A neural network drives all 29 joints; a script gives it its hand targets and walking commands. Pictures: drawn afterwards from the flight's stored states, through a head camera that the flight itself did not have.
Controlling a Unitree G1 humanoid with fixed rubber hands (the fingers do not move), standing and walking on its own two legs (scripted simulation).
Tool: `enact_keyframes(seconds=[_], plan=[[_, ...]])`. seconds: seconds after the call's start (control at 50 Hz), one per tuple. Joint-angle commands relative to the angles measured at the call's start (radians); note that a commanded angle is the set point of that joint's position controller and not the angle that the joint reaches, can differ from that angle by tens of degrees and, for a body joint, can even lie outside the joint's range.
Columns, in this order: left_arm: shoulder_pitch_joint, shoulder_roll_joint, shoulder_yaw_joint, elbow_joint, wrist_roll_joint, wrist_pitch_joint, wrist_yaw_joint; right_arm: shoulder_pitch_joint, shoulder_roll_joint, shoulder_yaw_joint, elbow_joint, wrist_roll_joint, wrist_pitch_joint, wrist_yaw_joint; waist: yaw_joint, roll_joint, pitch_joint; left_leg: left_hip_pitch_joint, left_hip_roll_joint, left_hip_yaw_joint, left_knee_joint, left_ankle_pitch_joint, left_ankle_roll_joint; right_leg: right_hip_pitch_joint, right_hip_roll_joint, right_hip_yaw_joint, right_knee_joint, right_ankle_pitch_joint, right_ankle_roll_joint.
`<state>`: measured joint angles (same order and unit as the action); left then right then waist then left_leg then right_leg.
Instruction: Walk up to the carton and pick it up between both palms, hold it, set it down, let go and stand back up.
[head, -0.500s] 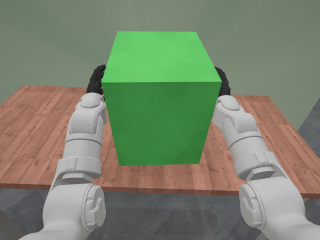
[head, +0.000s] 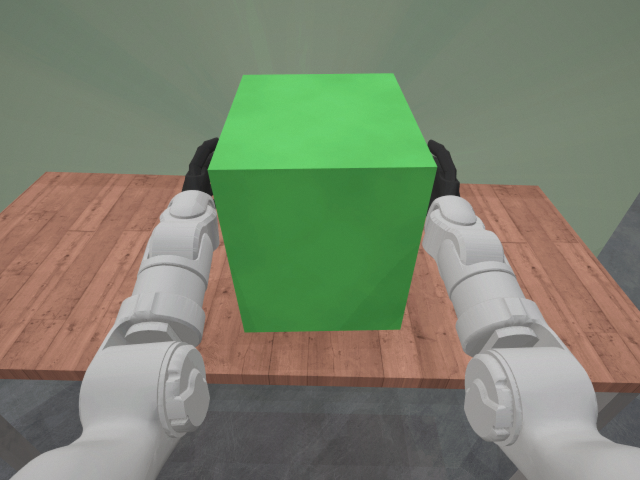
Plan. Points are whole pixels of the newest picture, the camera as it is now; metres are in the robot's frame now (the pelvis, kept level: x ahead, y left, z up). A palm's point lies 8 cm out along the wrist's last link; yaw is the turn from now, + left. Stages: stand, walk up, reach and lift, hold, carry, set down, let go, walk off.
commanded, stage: set down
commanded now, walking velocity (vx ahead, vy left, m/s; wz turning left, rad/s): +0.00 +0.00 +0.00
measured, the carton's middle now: (320, 200) +0.46 -0.04 +0.18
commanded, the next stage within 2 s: none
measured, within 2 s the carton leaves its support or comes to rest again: rests again in 1.64 s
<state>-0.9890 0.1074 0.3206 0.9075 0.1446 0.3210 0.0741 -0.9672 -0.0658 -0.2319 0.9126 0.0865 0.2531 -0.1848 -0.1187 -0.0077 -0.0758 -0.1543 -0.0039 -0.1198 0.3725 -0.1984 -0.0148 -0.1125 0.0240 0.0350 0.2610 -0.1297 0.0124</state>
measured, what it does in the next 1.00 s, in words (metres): stands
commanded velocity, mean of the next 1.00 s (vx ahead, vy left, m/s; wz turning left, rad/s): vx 0.00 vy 0.00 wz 0.00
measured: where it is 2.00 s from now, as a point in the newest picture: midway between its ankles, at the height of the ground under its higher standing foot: outside the picture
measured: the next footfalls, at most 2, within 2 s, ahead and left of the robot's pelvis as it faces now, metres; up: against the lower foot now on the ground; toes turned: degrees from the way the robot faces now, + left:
none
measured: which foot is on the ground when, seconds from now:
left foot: down 0.00-1.00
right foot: down 0.00-1.00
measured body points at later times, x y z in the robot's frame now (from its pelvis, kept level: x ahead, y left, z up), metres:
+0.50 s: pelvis +0.01 +0.01 +0.00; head +0.00 +0.02 +0.45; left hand +0.47 +0.11 +0.17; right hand +0.42 -0.19 +0.18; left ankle +0.00 +0.13 -0.75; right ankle +0.01 -0.13 -0.75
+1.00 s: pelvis +0.02 +0.01 +0.00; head +0.03 +0.02 +0.45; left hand +0.48 +0.11 +0.14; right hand +0.43 -0.20 +0.14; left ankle +0.00 +0.13 -0.75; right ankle +0.01 -0.13 -0.75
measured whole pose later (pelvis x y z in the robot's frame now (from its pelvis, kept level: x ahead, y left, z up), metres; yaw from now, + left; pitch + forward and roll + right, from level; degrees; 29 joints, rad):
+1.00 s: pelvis +0.02 +0.01 +0.00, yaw -2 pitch +5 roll -1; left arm -0.95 0.09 0.33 1.07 0.13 0.11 0.07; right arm -0.85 0.03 -0.40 0.85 -0.12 0.14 -0.13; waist -0.11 0.00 -0.09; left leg -0.23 0.00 -0.07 0.35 -0.21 0.00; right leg -0.21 0.01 0.03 0.25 -0.14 0.02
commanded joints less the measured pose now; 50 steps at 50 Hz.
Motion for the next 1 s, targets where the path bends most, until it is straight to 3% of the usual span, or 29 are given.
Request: enact_keyframes(seconds=[0.0, 0.24, 0.58, 0.98], plan=[[-0.836, -0.672, -0.286, -0.189, -0.084, -0.078, -0.163, -0.959, 0.639, 0.281, -0.331, 0.059, -0.101, 0.134, -0.004, 0.038, -0.653, 0.141, -0.052, 0.111, -0.015, 0.278, -0.044, 0.248, 0.025, -0.081, 0.048, 0.419, 0.033], [-0.822, -0.671, -0.282, -0.143, -0.081, -0.132, -0.16, -0.903, 0.634, 0.25, -0.302, 0.009, -0.126, 0.157, -0.008, 0.056, -0.675, 0.175, -0.041, 0.114, -0.009, 0.32, -0.058, 0.201, 0.032, -0.094, 0.05, 0.425, 0.022], [-0.775, -0.67, -0.286, -0.099, -0.071, -0.196, -0.171, -0.831, 0.64, 0.221, -0.293, -0.06, -0.174, 0.174, -0.016, 0.072, -0.711, 0.177, -0.036, 0.12, 0.01, 0.423, -0.077, 0.214, 0.031, -0.099, 0.072, 0.542, 0.02], [-0.745, -0.637, -0.22, -0.01, -0.032, -0.27, -0.187, -0.755, 0.662, 0.152, -0.289, -0.189, -0.215, 0.212, -0.007, 0.056, -0.732, 0.105, -0.031, 0.142, -0.021, 0.374, -0.068, 0.244, 0.013, -0.096, 0.093, 0.568, 0.025]])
